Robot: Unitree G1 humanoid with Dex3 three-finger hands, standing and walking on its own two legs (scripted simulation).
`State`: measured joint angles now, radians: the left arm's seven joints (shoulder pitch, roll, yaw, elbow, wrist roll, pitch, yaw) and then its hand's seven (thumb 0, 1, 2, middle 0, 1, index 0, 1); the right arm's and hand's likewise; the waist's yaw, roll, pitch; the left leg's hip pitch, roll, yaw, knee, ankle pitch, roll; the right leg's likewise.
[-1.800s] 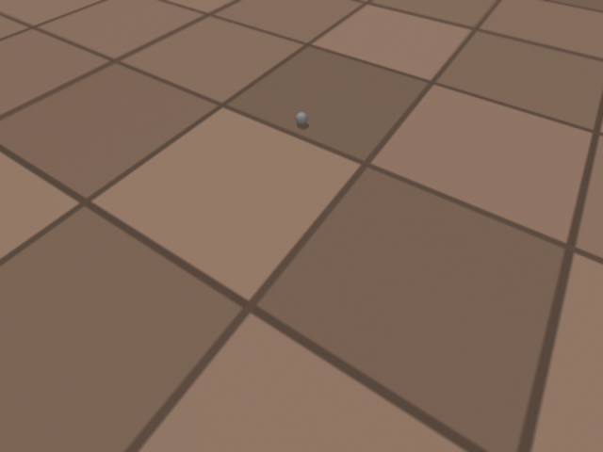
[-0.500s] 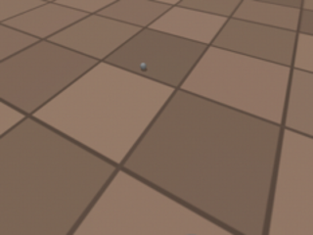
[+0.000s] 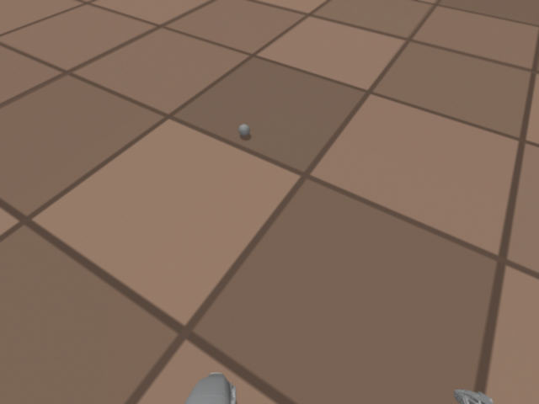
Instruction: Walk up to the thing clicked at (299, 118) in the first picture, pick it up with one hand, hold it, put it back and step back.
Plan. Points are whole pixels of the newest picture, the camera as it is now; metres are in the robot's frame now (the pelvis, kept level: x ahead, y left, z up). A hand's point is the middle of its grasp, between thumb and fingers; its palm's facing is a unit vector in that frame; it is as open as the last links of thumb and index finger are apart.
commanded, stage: walk up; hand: left
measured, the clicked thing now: (244, 129) +1.62 +0.21 -0.74
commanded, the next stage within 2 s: none
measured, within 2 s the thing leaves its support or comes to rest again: neither
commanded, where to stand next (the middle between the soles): +1.25 -0.01 m, yaw -4 degrees
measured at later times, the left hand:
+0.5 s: hand (156, 256) +0.40 +0.26 -0.13, palm faces -0.09 -0.90 -0.43, open 7.4 cm
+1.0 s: hand (166, 200) +0.58 +0.29 -0.16, palm faces -0.09 -0.94 -0.34, open 7.4 cm
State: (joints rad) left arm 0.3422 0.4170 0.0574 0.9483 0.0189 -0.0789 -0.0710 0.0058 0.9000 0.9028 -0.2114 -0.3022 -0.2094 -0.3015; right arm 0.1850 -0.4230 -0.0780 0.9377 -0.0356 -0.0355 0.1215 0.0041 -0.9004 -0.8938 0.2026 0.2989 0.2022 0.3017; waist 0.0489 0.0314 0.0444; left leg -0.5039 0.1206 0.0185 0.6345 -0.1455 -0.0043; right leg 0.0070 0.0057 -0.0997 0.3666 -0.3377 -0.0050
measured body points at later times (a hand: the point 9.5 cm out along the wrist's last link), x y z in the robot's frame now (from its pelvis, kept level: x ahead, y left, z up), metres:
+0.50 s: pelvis +0.28 -0.02 -0.02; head +0.29 -0.04 +0.43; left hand +0.40 +0.31 -0.10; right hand +0.30 -0.36 -0.15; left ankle +0.18 +0.14 -0.72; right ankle +0.37 -0.16 -0.74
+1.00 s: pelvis +0.53 +0.02 -0.01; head +0.54 +0.04 +0.44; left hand +0.58 +0.34 -0.14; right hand +0.61 -0.31 -0.09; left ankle +0.59 +0.11 -0.74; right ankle +0.48 -0.14 -0.66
